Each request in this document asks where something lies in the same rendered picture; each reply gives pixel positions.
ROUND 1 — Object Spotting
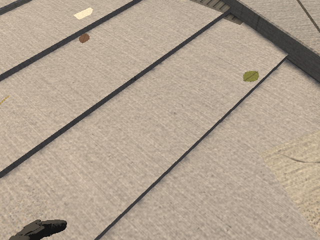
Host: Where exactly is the left robot hand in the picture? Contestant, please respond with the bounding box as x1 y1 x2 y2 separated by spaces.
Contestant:
9 219 67 240

